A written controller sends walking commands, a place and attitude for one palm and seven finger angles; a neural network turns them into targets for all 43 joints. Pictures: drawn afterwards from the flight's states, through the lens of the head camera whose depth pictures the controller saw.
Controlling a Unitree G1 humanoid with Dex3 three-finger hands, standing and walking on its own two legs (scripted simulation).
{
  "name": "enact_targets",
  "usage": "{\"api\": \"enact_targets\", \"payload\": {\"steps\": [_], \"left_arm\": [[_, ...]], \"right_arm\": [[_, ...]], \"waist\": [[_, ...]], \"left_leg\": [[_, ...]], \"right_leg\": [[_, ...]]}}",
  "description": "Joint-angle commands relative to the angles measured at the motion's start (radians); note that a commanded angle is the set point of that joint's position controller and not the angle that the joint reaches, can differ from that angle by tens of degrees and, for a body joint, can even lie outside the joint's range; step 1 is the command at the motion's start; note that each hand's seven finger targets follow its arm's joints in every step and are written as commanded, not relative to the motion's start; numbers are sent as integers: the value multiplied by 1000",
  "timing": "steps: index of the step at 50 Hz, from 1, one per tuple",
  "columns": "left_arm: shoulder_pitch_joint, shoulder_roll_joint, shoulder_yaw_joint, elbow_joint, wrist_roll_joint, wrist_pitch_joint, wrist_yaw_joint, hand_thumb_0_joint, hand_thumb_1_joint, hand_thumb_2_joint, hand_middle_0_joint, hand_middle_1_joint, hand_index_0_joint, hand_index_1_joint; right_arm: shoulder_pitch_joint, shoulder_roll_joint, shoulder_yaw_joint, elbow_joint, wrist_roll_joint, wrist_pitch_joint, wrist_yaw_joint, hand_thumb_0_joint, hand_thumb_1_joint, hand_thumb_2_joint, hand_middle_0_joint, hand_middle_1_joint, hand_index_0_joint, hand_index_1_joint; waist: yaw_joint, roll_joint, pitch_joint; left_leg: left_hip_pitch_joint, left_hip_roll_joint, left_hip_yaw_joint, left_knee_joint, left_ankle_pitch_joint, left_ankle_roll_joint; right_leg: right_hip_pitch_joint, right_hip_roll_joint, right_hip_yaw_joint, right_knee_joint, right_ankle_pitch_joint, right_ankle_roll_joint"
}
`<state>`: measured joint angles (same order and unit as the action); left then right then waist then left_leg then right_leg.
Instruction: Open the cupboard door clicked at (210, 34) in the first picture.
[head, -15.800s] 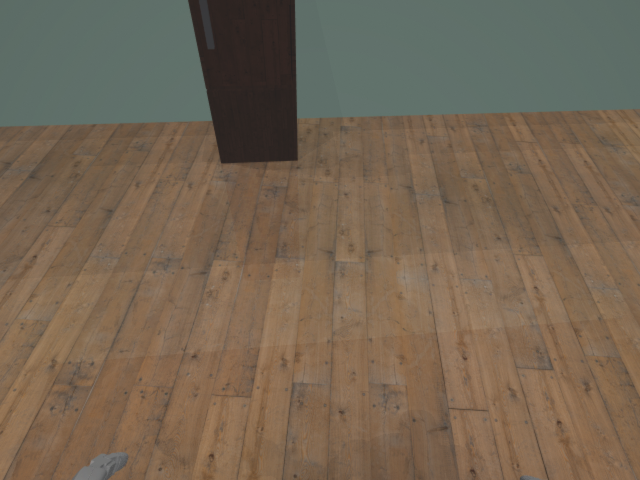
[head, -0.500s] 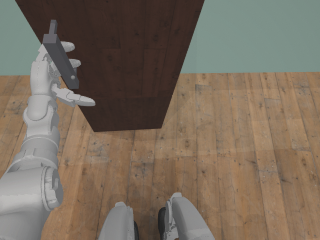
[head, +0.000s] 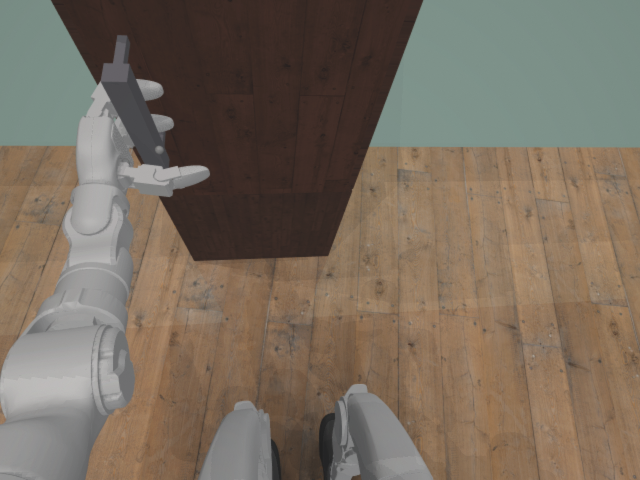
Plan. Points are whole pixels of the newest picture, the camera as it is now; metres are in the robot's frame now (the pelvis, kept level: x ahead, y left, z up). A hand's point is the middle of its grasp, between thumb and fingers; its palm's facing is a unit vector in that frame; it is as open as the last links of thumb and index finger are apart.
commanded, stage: close the thumb around the handle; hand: left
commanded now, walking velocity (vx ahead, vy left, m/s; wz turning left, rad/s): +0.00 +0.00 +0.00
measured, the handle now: (142, 112) +0.56 +0.19 +0.03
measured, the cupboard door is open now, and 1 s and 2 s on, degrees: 1 21 50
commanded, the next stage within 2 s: pull the door open along its arc in 0.42 s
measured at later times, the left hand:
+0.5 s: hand (160, 151) +0.50 +0.17 +0.03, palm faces +0.04 -1.00 -0.02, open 5.9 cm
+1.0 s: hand (184, 226) +0.40 +0.13 +0.03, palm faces -0.01 -1.00 +0.04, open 6.3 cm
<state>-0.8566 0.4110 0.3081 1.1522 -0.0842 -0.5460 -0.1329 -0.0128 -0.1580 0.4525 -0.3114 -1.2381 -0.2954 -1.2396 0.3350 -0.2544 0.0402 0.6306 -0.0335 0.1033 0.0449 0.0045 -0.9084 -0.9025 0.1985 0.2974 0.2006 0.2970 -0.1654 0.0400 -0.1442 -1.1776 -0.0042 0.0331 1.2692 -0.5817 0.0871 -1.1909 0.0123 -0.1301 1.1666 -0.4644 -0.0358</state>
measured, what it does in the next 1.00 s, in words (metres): stands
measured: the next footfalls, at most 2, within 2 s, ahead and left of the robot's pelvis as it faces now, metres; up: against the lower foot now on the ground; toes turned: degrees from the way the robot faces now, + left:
none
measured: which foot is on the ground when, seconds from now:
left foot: down 0.00-1.00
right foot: down 0.00-1.00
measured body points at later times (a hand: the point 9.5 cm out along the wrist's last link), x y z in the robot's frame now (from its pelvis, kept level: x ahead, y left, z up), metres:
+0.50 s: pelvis +0.01 -0.01 +0.01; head +0.16 +0.02 +0.43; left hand +0.49 +0.22 +0.03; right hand +0.03 -0.27 -0.11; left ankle +0.00 +0.06 -0.62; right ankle +0.04 -0.11 -0.62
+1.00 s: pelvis +0.02 +0.00 +0.03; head +0.15 +0.01 +0.46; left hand +0.39 +0.19 +0.03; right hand +0.11 -0.26 -0.09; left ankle +0.00 +0.06 -0.62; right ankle +0.04 -0.11 -0.62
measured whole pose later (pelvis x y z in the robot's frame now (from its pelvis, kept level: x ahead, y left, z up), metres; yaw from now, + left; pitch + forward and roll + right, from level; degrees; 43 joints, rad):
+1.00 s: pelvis +0.02 +0.00 +0.03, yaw -1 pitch +25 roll -3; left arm -0.25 0.19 0.15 0.57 -0.18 -0.50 -0.10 0.02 0.66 0.70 -0.30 -1.33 -0.35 -1.34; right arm 0.30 -0.24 0.00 0.54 0.01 0.07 0.07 0.01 -0.91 -0.90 0.20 0.30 0.20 0.30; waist -0.08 0.03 -0.18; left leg -0.99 0.00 0.07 1.14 -0.58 0.08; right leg -1.04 0.03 -0.08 1.07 -0.46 -0.03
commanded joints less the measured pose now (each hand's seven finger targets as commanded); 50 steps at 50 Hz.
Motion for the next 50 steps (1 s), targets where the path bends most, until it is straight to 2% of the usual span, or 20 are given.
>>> {"api": "enact_targets", "payload": {"steps": [1, 2, 4, 7, 11, 14, 17, 21, 25, 26, 27, 30, 31, 33, 40, 44, 46, 47, 48, 50], "left_arm": [[-471, 105, -39, -193, 11, -66, -20, 0, 340, 660, -360, -1290, -360, -1290], [-471, 140, -20, -176, 15, -63, -21, 0, 396, 684, -364, -1296, -364, -1296], [-492, 119, -40, -208, 14, -64, -23, 0, 508, 732, -372, -1308, -372, -1308], [-437, 147, -8, -201, 5, -60, -28, 0, 676, 804, -384, -1326, -384, -1326], [-451, 150, -14, -219, 4, -59, -34, 0, 900, 900, -400, -1350, -400, -1350], [-420, 173, 7, -210, -2, -54, -38, 0, 900, 900, -400, -1350, -400, -1350], [-401, 173, 9, -257, -8, -67, -48, 0, 900, 900, -400, -1350, -400, -1350], [-345, 161, 4, -296, -18, -76, -50, 0, 900, 900, -400, -1350, -400, -1350], [-336, 145, -6, -313, -24, -82, -47, 0, 900, 900, -400, -1350, -400, -1350], [-343, 162, 8, -319, -19, -85, -45, 0, 900, 900, -400, -1350, -400, -1350], [-370, 255, 72, -299, -10, -89, -39, 0, 900, 900, -400, -1350, -400, -1350], [-266, 199, 46, -304, -18, -94, -52, 0, 900, 900, -400, -1350, -400, -1350], [-210, 174, 40, -274, -23, -87, -58, 0, 900, 900, -400, -1350, -400, -1350], [-167, 175, 42, -330, -37, -87, -65, 0, 900, 900, -400, -1350, -400, -1350], [150, 83, -1, -496, -87, -57, -76, 0, 900, 900, -400, -1350, -400, -1350], [351, -26, -68, -664, -113, -47, -57, 0, 900, 900, -400, -1350, -400, -1350], [460, -75, -117, -749, -114, -46, -44, 0, 900, 900, -400, -1350, -400, -1350], [486, -104, -143, -791, -116, -46, -32, 0, 900, 900, -400, -1350, -400, -1350], [524, -154, -37, -845, -177, -42, 111, 0, 900, 900, -400, -1350, -400, -1350], [634, -289, -181, -895, -126, -21, 237, 0, 900, 900, -400, -1350, -400, -1350]], "right_arm": [[181, -193, -76, -30, -5, -10, -12, 0, -900, -900, 200, 300, 200, 300], [180, -198, -74, -28, -4, -7, -15, 0, -900, -900, 200, 300, 200, 300], [181, -193, -74, -31, -5, -8, -15, 0, -900, -900, 200, 300, 200, 300], [182, -194, -73, -36, -4, -6, -11, 0, -900, -900, 200, 300, 200, 300], [178, -190, -70, -40, -1, -6, -13, 0, -900, -900, 200, 300, 200, 300], [171, -190, -66, -46, 2, -6, -14, 0, -900, -900, 200, 300, 200, 300], [171, -185, -68, -50, 1, -8, -12, 0, -900, -900, 200, 300, 200, 300], [166, -182, -71, -56, 3, -7, -9, 0, -900, -900, 200, 300, 200, 300], [160, -178, -72, -58, 6, -12, -9, 0, -900, -900, 200, 300, 200, 300], [160, -179, -73, -53, 4, -11, -10, 0, -900, -900, 200, 300, 200, 300], [165, -189, -72, -42, 2, -9, -15, 0, -900, -900, 200, 300, 200, 300], [155, -176, -69, -64, 4, -12, -13, 0, -900, -900, 200, 300, 200, 300], [148, -170, -67, -68, 8, -12, -11, 0, -900, -900, 200, 300, 200, 300], [134, -172, -71, -83, 12, -10, -9, 0, -900, -900, 200, 300, 200, 300], [101, -160, -83, -142, 34, -21, 1, 0, -900, -900, 200, 300, 200, 300], [65, -140, -93, -171, 47, -42, 10, 0, -900, -900, 200, 300, 200, 300], [47, -133, -95, -184, 50, -54, 14, 0, -900, -900, 200, 300, 200, 300], [37, -130, -97, -188, 50, -60, 17, 0, -900, -900, 200, 300, 200, 300], [7, -110, -101, -202, 40, -69, 15, 0, -900, -900, 200, 300, 200, 300], [-10, -99, -96, -216, 34, -84, 32, 0, -900, -900, 200, 300, 200, 300]], "waist": [[-67, 149, -513], [-63, 144, -504], [-67, 157, -537], [-44, 154, -560], [-55, 134, -544], [-49, 111, -524], [-30, 172, -575], [-20, 156, -574], [-25, 124, -552], [-23, 134, -556], [-18, 122, -547], [5, 127, -560], [13, 122, -531], [28, 122, -548], [79, 39, -558], [103, 6, -526], [117, 50, -504], [116, 40, -491], [174, 50, -465], [152, 34, -420]], "left_leg": [[485, 43, -197, -149, 537, -109], [467, 42, -195, -150, 521, -110], [477, 38, -190, -144, 535, -106], [473, 35, -178, -144, 560, -105], [437, 31, -165, -144, 526, -88], [391, 24, -147, -148, 487, -76], [448, 27, -146, -145, 560, -86], [473, 33, -145, -151, 620, -89], [448, 28, -134, -158, 583, -79], [446, 28, -131, -156, 587, -80], [420, 28, -132, -152, 571, -79], [427, 22, -119, -160, 591, -77], [420, 23, -115, -166, 594, -78], [426, 24, -108, -173, 600, -79], [411, 22, -88, -208, 644, -72], [407, 22, -71, -232, 658, -73], [448, 27, -73, -242, 702, -84], [456, 29, -75, -243, 700, -86], [435, 28, -58, -257, 694, -102], [468, 36, -78, -262, 706, -119]], "right_leg": [[125, 30, 72, -83, 230, 7], [130, 29, 72, -80, 225, 5], [145, 27, 76, -80, 242, 6], [185, 31, 78, -84, 264, 4], [217, 31, 86, -91, 279, 7], [256, 31, 95, -101, 284, 7], [262, 30, 95, -95, 321, 4], [285, 33, 93, -100, 357, 5], [307, 34, 98, -107, 361, 6], [314, 32, 100, -107, 369, 7], [323, 33, 104, -102, 368, 6], [351, 32, 108, -102, 389, 4], [348, 33, 104, -107, 384, 5], [374, 31, 107, -112, 393, 6], [488, 29, 109, -126, 475, 7], [529, 24, 106, -143, 505, 12], [505, 22, 99, -139, 498, 8], [493, 21, 94, -140, 483, 10], [492, 20, 80, -143, 469, 8], [447, 20, 62, -143, 426, 5]]}}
